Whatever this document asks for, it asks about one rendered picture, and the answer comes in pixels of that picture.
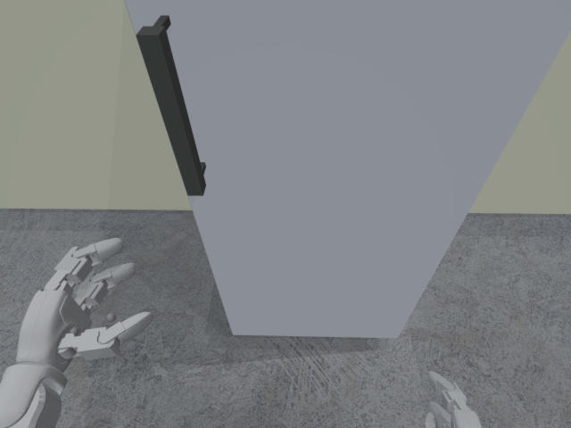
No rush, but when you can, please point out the left robot forearm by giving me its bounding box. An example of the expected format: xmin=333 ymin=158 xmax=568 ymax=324
xmin=0 ymin=362 xmax=67 ymax=428

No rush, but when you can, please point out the right robot hand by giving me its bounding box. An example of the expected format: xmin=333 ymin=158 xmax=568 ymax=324
xmin=425 ymin=371 xmax=484 ymax=428

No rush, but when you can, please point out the left robot hand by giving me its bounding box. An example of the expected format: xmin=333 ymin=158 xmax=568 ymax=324
xmin=16 ymin=238 xmax=153 ymax=373

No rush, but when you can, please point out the handle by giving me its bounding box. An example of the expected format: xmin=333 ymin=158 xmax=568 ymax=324
xmin=136 ymin=15 xmax=206 ymax=196

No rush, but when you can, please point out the fridge door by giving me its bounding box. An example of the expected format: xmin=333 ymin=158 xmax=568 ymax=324
xmin=125 ymin=0 xmax=571 ymax=338

